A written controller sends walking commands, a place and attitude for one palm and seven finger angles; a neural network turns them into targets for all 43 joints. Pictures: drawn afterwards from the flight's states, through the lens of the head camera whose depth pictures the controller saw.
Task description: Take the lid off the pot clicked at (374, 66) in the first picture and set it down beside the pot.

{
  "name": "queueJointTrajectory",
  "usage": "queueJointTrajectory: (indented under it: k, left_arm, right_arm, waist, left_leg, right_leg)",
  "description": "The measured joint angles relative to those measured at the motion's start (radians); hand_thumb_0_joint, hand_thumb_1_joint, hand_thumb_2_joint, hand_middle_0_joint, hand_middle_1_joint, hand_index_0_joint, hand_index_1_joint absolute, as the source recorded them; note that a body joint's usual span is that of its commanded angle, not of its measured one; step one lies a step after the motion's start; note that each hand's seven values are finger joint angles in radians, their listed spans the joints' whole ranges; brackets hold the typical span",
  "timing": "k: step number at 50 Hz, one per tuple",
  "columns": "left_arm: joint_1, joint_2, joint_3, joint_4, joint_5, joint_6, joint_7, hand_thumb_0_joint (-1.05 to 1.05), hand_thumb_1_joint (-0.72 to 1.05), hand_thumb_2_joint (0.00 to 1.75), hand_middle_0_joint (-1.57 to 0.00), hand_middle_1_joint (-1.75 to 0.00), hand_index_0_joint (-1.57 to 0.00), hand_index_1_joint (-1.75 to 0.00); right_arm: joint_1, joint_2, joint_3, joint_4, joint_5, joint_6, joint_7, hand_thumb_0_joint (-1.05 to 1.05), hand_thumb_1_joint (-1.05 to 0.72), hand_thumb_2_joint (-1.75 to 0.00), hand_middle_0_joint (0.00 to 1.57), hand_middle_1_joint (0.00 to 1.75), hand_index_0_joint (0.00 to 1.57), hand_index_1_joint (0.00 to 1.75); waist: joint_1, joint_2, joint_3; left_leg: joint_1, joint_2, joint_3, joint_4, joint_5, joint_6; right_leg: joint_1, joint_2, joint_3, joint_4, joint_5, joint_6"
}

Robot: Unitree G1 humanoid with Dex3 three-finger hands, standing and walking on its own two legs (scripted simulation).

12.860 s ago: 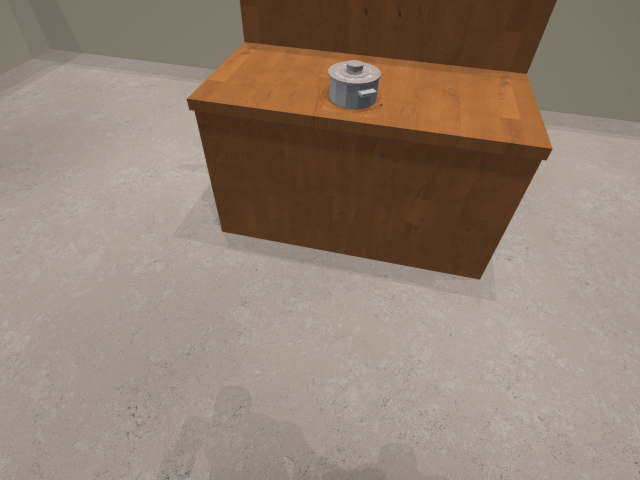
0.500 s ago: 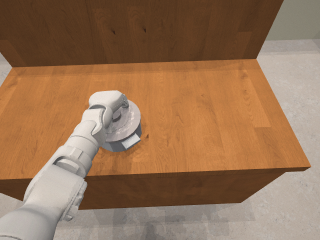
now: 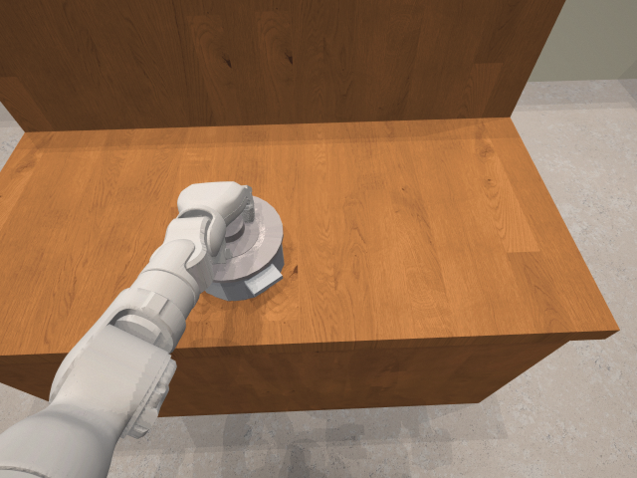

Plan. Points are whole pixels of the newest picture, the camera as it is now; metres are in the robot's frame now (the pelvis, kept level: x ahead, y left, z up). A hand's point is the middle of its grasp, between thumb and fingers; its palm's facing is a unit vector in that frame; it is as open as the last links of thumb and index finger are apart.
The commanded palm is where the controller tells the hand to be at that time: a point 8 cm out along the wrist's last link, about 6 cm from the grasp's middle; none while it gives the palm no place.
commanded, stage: close the fingers and squeeze the knob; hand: left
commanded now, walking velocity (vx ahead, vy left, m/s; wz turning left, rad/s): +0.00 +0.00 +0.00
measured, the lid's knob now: (227, 226) +0.48 +0.13 -0.01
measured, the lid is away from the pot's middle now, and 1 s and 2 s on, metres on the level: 0.00 0.01 0.01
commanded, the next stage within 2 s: lift the lid straight up in 0.96 s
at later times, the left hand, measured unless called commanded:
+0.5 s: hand (226, 232) +0.45 +0.12 +0.02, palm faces -0.41 -0.05 -0.91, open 8.0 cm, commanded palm +0.45 +0.12 +0.07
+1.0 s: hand (226, 232) +0.45 +0.12 +0.02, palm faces -0.40 -0.05 -0.92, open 8.0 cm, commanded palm +0.45 +0.12 +0.07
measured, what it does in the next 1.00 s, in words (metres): stands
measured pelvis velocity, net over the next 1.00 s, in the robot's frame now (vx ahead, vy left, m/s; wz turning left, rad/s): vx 0.00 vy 0.00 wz -0.01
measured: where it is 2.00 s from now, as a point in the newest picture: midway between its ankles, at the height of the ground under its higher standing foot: outside the picture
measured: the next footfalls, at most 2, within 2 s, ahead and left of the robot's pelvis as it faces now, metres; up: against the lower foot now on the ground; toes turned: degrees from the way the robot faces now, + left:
none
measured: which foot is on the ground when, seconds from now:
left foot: down 0.00-1.00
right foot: down 0.00-1.00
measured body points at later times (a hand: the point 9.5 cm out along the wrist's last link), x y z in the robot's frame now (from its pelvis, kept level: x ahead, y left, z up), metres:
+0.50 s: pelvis +0.00 -0.01 +0.00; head +0.07 -0.02 +0.45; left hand +0.47 +0.12 +0.07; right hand +0.04 -0.27 -0.14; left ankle +0.00 +0.11 -0.73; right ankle -0.03 -0.14 -0.73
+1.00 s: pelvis +0.00 +0.00 +0.00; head +0.07 -0.02 +0.45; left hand +0.46 +0.12 +0.07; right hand +0.05 -0.27 -0.14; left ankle +0.00 +0.11 -0.73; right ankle -0.03 -0.14 -0.73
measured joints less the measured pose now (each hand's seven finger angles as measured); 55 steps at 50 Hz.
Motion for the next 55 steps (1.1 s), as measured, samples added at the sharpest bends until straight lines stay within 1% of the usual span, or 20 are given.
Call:
queueJointTrajectory:
  k: [2, 5, 9, 13, 22, 26, 33, 45, 55]
  left_arm:
    - [-0.013, -0.002, -0.006, 0.009, 0.003, 0.007, 0.002, 0.00, 0.07, 0.95, -0.51, -0.92, -0.53, -0.94]
    - [-0.016, 0.000, 0.008, 0.006, -0.002, 0.008, 0.000, 0.00, 0.10, 0.93, -0.52, -0.95, -0.55, -0.97]
    - [-0.017, -0.003, 0.000, 0.009, -0.003, 0.012, -0.003, 0.00, 0.15, 0.91, -0.54, -0.98, -0.57, -1.00]
    - [-0.021, -0.009, -0.002, 0.023, -0.002, 0.015, -0.002, 0.00, 0.15, 0.88, -0.54, -0.99, -0.59, -1.02]
    - [-0.023, 0.002, 0.014, 0.029, -0.003, 0.010, -0.008, 0.01, 0.16, 0.79, -0.56, -1.00, -0.62, -1.03]
    - [-0.012, 0.009, 0.027, 0.017, -0.003, 0.001, -0.011, 0.01, 0.17, 0.78, -0.56, -1.00, -0.62, -1.02]
    - [0.003, 0.010, 0.029, 0.003, 0.001, -0.004, -0.008, 0.00, 0.17, 0.79, -0.56, -1.00, -0.62, -1.02]
    - [-0.011, -0.001, 0.023, 0.009, 0.007, 0.005, -0.006, 0.00, 0.16, 0.80, -0.56, -1.00, -0.62, -1.02]
    - [0.010, 0.005, 0.032, -0.005, 0.003, 0.002, -0.004, 0.00, 0.17, 0.79, -0.55, -1.00, -0.62, -1.01]
  right_arm:
    - [-0.001, -0.001, 0.000, 0.002, -0.001, -0.002, 0.001, 0.01, -0.91, -0.89, 0.20, 0.30, 0.20, 0.30]
    - [0.001, -0.001, -0.001, 0.003, -0.004, -0.004, -0.001, 0.01, -0.91, -0.89, 0.20, 0.30, 0.20, 0.30]
    - [0.012, 0.000, -0.005, 0.009, -0.006, -0.004, -0.001, 0.01, -0.91, -0.89, 0.20, 0.30, 0.20, 0.30]
    - [0.019, 0.001, -0.003, 0.018, -0.005, -0.002, -0.001, 0.01, -0.91, -0.89, 0.20, 0.30, 0.20, 0.30]
    - [0.022, -0.002, 0.000, 0.017, -0.004, -0.006, -0.004, 0.01, -0.91, -0.89, 0.20, 0.30, 0.20, 0.30]
    - [0.020, -0.005, 0.000, 0.013, -0.005, -0.007, -0.007, 0.01, -0.91, -0.89, 0.20, 0.30, 0.20, 0.30]
    - [0.017, -0.008, -0.002, 0.006, -0.003, -0.008, -0.008, 0.01, -0.91, -0.89, 0.20, 0.30, 0.20, 0.30]
    - [0.004, -0.003, 0.002, 0.003, -0.002, -0.009, -0.009, 0.01, -0.91, -0.89, 0.20, 0.30, 0.20, 0.30]
    - [0.011, 0.004, 0.003, -0.001, -0.004, -0.009, -0.009, 0.01, -0.91, -0.89, 0.20, 0.30, 0.20, 0.30]
  waist:
    - [-0.001, 0.000, 0.003]
    - [-0.004, 0.002, 0.005]
    - [-0.004, 0.006, -0.001]
    - [-0.005, 0.007, -0.006]
    - [-0.011, 0.006, -0.002]
    - [-0.012, 0.006, -0.001]
    - [-0.011, 0.003, -0.003]
    - [-0.006, 0.002, -0.001]
    - [-0.012, 0.003, -0.003]
  left_leg:
    - [-0.007, 0.000, -0.001, 0.003, 0.001, 0.000]
    - [-0.011, 0.000, 0.001, 0.002, 0.002, 0.000]
    - [-0.011, 0.000, 0.002, 0.000, 0.002, 0.000]
    - [-0.009, 0.001, 0.001, 0.000, -0.001, -0.002]
    - [-0.006, 0.007, -0.001, -0.002, 0.000, -0.006]
    - [-0.002, 0.009, 0.000, -0.006, 0.001, -0.007]
    - [0.005, 0.010, 0.000, -0.009, 0.000, -0.008]
    - [-0.003, 0.007, -0.001, -0.005, 0.001, -0.006]
    - [0.007, 0.008, 0.003, -0.008, -0.001, -0.004]
  right_leg:
    - [-0.006, 0.000, -0.001, 0.003, 0.000, 0.000]
    - [-0.013, 0.000, 0.001, 0.004, 0.001, 0.000]
    - [-0.014, 0.000, 0.002, 0.003, 0.001, 0.000]
    - [-0.011, 0.001, 0.001, 0.003, -0.002, -0.002]
    - [-0.008, 0.007, -0.001, -0.001, 0.000, -0.006]
    - [-0.004, 0.009, 0.001, -0.005, 0.001, -0.007]
    - [0.003, 0.011, 0.002, -0.011, 0.003, -0.008]
    - [-0.004, 0.008, 0.000, -0.005, 0.001, -0.006]
    - [0.006, 0.009, 0.005, -0.013, 0.005, -0.004]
